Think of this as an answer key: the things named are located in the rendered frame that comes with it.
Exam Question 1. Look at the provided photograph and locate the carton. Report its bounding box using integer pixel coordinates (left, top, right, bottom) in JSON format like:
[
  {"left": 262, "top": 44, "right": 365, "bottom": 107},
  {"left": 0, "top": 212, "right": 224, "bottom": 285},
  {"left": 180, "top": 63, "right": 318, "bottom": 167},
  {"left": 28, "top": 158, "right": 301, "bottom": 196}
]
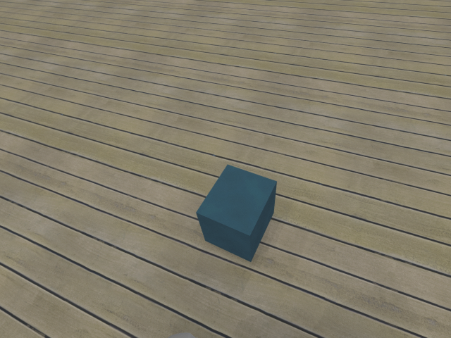
[{"left": 196, "top": 165, "right": 277, "bottom": 262}]

